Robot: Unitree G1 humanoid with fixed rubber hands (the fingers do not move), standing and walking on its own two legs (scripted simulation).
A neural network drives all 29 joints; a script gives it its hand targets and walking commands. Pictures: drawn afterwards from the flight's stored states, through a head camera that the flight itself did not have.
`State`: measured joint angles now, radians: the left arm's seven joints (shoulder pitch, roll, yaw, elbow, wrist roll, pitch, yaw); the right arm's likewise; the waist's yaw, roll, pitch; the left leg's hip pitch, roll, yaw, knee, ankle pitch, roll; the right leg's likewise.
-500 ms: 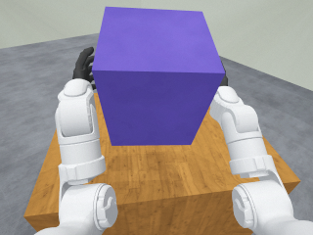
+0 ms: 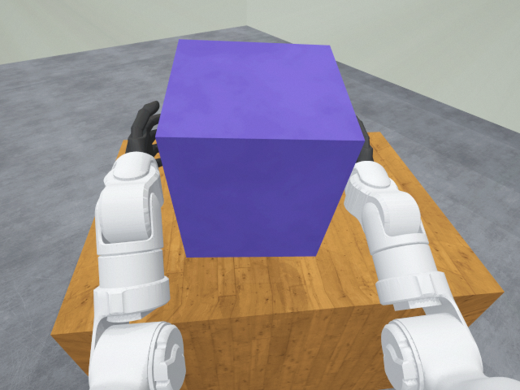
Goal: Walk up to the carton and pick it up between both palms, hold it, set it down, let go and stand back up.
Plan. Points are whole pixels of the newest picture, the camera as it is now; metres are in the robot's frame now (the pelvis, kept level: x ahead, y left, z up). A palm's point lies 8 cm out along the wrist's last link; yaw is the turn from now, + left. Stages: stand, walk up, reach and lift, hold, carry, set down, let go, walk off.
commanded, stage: hold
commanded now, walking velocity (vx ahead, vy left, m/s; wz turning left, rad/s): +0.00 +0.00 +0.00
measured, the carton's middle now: (253, 157) +0.40 +0.01 +0.21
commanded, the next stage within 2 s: set down in 0.84 s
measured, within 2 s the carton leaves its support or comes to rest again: neither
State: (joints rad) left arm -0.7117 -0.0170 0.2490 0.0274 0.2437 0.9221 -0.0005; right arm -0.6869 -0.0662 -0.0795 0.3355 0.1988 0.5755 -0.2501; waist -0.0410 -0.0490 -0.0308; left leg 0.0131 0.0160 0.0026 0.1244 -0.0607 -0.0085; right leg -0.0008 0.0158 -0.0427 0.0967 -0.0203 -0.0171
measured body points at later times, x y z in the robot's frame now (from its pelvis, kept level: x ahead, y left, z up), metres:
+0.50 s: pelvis +0.00 +0.02 +0.00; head -0.03 +0.04 +0.45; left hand +0.37 +0.18 +0.23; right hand +0.38 -0.13 +0.22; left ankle +0.01 +0.13 -0.76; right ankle +0.03 -0.10 -0.76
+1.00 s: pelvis +0.02 +0.01 +0.00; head -0.01 +0.03 +0.45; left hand +0.37 +0.18 +0.24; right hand +0.39 -0.13 +0.23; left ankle +0.01 +0.13 -0.76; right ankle +0.03 -0.10 -0.76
